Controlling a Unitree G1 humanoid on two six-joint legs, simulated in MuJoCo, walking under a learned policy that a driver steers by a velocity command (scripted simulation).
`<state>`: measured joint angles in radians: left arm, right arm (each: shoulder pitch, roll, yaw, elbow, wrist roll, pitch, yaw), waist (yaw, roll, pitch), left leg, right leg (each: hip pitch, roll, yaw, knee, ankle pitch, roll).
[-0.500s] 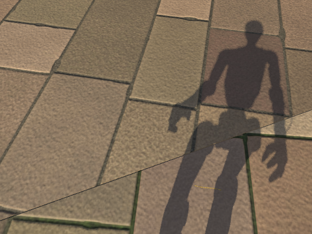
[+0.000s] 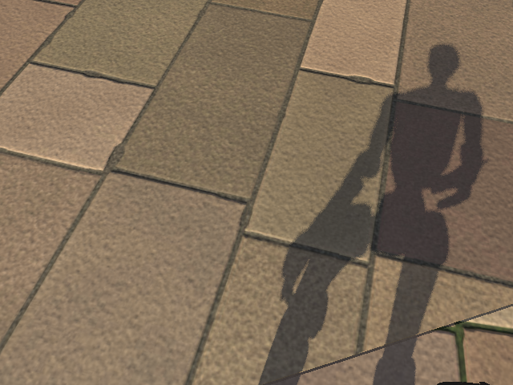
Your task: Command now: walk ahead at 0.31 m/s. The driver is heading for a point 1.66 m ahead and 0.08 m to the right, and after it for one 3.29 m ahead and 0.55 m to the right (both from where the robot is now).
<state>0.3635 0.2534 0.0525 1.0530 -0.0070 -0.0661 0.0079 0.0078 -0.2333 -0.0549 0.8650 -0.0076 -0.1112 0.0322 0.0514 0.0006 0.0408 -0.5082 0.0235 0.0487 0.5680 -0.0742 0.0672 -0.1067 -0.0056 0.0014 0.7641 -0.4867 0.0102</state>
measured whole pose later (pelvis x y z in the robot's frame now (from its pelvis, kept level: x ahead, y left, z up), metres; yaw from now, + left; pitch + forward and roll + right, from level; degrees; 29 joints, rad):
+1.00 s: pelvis +0.14 +0.00 +0.02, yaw +0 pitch -1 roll +0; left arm 0.14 0.20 0.06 1.11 0.00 0.01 0.04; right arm 0.21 -0.20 -0.03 1.09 0.00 -0.01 -0.03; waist 0.00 0.00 0.04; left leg -0.16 -0.01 0.06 0.48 -0.30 0.03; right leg -0.23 -0.03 0.00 0.49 -0.24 0.02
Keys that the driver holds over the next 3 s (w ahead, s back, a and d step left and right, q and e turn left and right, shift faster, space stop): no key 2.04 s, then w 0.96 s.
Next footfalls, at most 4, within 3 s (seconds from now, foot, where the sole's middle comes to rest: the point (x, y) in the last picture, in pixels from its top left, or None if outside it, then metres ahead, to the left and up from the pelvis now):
0.36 right None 0.19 -0.13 -0.76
2.38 right None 0.29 -0.16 -0.76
2.90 left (253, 295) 0.68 0.06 -0.76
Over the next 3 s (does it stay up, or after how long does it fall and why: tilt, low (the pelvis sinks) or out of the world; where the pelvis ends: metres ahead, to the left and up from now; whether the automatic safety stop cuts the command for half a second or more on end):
stays up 0.54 -0.03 0.00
